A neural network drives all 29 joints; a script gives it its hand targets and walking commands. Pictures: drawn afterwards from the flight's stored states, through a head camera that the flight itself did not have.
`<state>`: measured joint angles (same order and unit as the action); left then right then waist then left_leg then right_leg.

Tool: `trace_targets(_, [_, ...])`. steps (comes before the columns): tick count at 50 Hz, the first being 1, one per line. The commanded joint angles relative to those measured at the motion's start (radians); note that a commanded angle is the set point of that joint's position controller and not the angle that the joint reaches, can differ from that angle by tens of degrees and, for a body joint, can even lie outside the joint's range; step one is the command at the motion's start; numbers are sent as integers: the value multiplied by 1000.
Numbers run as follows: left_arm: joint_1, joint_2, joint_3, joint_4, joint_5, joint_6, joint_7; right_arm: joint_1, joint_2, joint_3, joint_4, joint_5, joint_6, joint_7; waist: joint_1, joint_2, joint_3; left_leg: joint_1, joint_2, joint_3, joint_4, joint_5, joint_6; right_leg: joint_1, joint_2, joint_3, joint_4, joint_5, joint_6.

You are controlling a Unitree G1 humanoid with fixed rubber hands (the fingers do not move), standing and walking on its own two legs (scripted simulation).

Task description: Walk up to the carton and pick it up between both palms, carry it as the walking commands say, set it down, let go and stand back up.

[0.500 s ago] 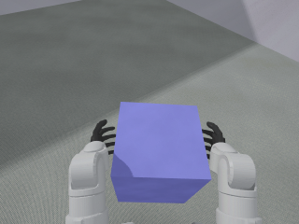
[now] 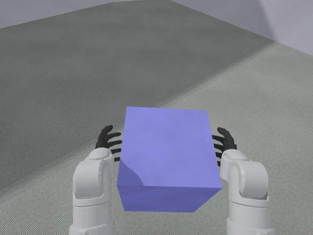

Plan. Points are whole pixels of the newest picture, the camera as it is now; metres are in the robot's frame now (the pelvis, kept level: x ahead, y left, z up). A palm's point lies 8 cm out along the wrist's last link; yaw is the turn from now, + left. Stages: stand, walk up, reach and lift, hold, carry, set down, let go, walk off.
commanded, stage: carry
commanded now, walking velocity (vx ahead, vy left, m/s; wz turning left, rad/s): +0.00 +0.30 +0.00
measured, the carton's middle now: (162, 164) +0.31 +0.02 +0.00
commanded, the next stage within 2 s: none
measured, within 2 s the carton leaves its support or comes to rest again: neither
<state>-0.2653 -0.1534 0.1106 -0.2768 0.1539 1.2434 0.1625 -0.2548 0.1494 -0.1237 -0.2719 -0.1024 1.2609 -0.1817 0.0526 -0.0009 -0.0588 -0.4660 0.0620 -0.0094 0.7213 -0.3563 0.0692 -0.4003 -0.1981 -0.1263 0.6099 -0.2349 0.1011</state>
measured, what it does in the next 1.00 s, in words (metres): steps to the left: left foot, then right foot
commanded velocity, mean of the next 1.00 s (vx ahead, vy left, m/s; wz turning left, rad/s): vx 0.00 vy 0.30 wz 0.00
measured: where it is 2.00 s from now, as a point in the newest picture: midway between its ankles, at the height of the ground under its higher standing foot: outside the picture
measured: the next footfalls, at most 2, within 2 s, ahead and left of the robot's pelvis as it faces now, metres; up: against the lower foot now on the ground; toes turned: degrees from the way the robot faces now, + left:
left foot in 0.02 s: +0.08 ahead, +0.15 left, +0.00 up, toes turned +2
right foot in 0.34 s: +0.01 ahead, -0.01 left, +0.00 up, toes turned -13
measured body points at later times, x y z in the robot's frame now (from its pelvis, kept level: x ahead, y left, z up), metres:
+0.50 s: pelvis -0.04 +0.14 +0.01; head -0.03 +0.12 +0.46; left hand +0.25 +0.28 +0.09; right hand +0.25 -0.01 +0.07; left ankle -0.01 +0.26 -0.67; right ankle -0.03 +0.00 -0.72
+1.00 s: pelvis -0.07 +0.31 +0.00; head -0.06 +0.29 +0.45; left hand +0.23 +0.44 +0.08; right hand +0.21 +0.15 +0.06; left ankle +0.00 +0.34 -0.72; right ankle -0.09 +0.20 -0.71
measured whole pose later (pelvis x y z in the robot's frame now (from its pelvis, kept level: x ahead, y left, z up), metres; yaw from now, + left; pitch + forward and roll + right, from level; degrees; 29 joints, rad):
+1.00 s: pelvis -0.07 +0.31 +0.00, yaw -7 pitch +4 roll -1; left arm -0.26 -0.15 0.12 -0.29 0.15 1.23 0.16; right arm -0.26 0.15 -0.11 -0.27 -0.10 1.25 -0.19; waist 0.05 0.06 -0.04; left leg -0.47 -0.03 0.18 0.61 -0.22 0.14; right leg -0.43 -0.03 -0.11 0.76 -0.49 0.02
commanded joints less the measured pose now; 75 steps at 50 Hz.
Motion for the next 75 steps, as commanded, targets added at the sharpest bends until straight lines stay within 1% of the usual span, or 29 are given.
trace_targets(1, [-571,-960,-728,-146,-498,-5,-318,-559,951,661,-112,427,-34,346,-89,374,-282,325,245,-319,-384,353,77,-277,150,-16,455,-456,0])
trace_targets(3, [-622,-986,-752,-176,-534,-11,-325,-536,984,671,-102,425,-35,348,-91,275,-267,201,203,-197,-398,141,121,-255,132,47,671,-437,-24])
trace_targets(6, [-580,-1004,-730,-162,-536,-20,-326,-566,979,685,-163,424,-41,339,-68,114,-328,323,118,-80,-279,420,88,-228,136,24,592,-318,-30])
trace_targets(11, [-596,-973,-712,-197,-535,-10,-324,-548,981,688,-169,416,-46,324,-78,212,-388,391,169,-249,-280,664,181,-91,175,22,279,-367,-67])
trace_targets(14, [-539,-979,-692,-168,-526,-12,-331,-548,970,717,-184,415,-45,314,-58,139,-416,219,143,-190,-221,663,127,232,158,30,-80,-99,-105])
trace_targets(15, [-518,-975,-680,-153,-524,-15,-335,-560,967,730,-194,419,-45,309,-44,18,-422,56,94,-141,-169,504,55,414,40,143,-168,-4,-132])
trace_targets(16, [-502,-962,-671,-144,-514,-20,-340,-588,979,751,-231,430,-44,306,-34,-303,-402,-183,-21,-5,13,113,-27,564,-266,453,-245,196,-214])
trace_targets(17, [-497,-975,-671,-147,-527,-27,-343,-638,974,767,-262,445,-45,303,-41,-423,-337,-355,-48,13,283,-176,-79,508,-435,596,-265,352,-334])
trace_targets(20, [-519,-977,-660,-134,-504,-19,-349,-645,987,743,-178,440,-37,311,-41,-97,-280,-277,2,-71,443,-41,-77,346,-282,369,-221,229,-292])
trace_targets(24, [-565,-959,-670,-169,-530,-17,-339,-607,974,720,-159,443,-36,308,-50,-156,-320,-182,-28,28,164,-48,-90,347,-206,232,-145,551,-238])
trace_targets(29, [-539,-942,-687,-148,-511,-16,-328,-614,952,722,-171,457,-34,312,-68,-254,-346,144,-44,106,-200,-5,-63,164,-154,124,-82,239,-142])
trace_targets(31, [-559,-950,-715,-151,-512,-16,-323,-586,969,697,-137,448,-37,325,-85,28,-362,320,72,-50,-362,134,-28,-4,-31,32,106,-142,-64])
trace_targets(32, [-552,-952,-726,-157,-509,-13,-323,-562,950,681,-122,439,-38,331,-87,318,-351,379,238,-313,-369,428,41,-211,108,-15,329,-395,-6])
trace_targets(33, [-565,-963,-738,-146,-511,-10,-325,-539,958,673,-102,427,-35,336,-89,358,-302,326,246,-313,-376,413,90,-279,141,35,532,-486,-9])
trace_targets(35, [-596,-988,-752,-165,-534,-18,-326,-514,992,674,-87,425,-35,340,-85,246,-283,235,177,-166,-375,218,112,-242,123,48,669,-408,-23])
trace_targets(37, [-590,-998,-747,-175,-541,-24,-322,-542,975,676,-143,426,-41,339,-72,154,-318,317,110,-78,-297,354,83,-236,129,35,650,-315,-24])
trace_targets(44, [-593,-963,-718,-214,-535,-15,-315,-540,966,684,-173,418,-46,324,-81,199,-393,425,179,-281,-321,656,164,-93,176,27,289,-366,-64])
trace_targets(47, [-546,-977,-699,-177,-528,-18,-322,-551,963,711,-192,422,-46,316,-71,141,-417,274,159,-213,-308,628,114,176,186,6,39,-206,-107])
trace_targets(49, [-500,-974,-685,-154,-519,-26,-331,-580,953,735,-224,425,-45,311,-36,-75,-407,-35,40,-63,-217,393,-47,513,-14,183,-219,-43,-171])
trace_targets(50, [-489,-978,-679,-143,-524,-29,-336,-617,952,747,-251,438,-42,307,-28,-435,-384,-202,-47,8,99,-98,-94,520,-335,535,-278,83,-297])
trace_targets(51, [-504,-990,-683,-135,-533,-32,-339,-667,955,754,-262,444,-43,306,-38,-414,-295,-348,-9,-40,364,-148,-112,420,-450,615,-312,119,-375])
trace_targets(53, [-524,-978,-672,-118,-511,-15,-346,-640,964,734,-160,432,-32,311,-44,-107,-238,-257,21,-105,482,-41,-107,268,-323,441,-296,12,-325])
trace_targets(54, [-545,-969,-680,-120,-507,-13,-346,-589,981,715,-107,421,-29,315,-49,-67,-233,-244,15,-95,456,-7,-111,249,-265,358,-278,11,-282])
trace_targets(57, [-579,-950,-687,-151,-529,-13,-336,-567,962,696,-107,428,-28,314,-59,-135,-302,-132,-26,20,122,-43,-95,282,-168,188,-151,436,-208])
trace_targets(60, [-572,-931,-695,-150,-516,-16,-322,-591,941,698,-129,453,-25,319,-68,-235,-338,68,-71,128,-154,-17,-90,215,-116,103,-79,346,-151])
trace_targets(62, [-557,-934,-708,-135,-506,-14,-318,-581,944,685,-118,454,-27,327,-82,-47,-362,275,4,29,-305,135,-73,70,-26,31,59,9,-74])
trace_targets(64, [-587,-943,-730,-147,-511,-11,-316,-575,936,662,-114,441,-31,336,-84,355,-324,346,282,-386,-366,560,33,-210,126,23,336,-441,18])
trace_targets(69, [-602,-991,-745,-146,-536,-20,-316,-537,959,658,-110,422,-30,342,-69,180,-362,368,164,-174,-270,605,47,-161,132,65,458,-311,-8])
trace_targets(75, [-639,-960,-728,-190,-537,-12,-308,-552,941,654,-143,423,-34,333,-77,205,-388,425,196,-280,-295,747,97,-26,188,61,185,-345,-36])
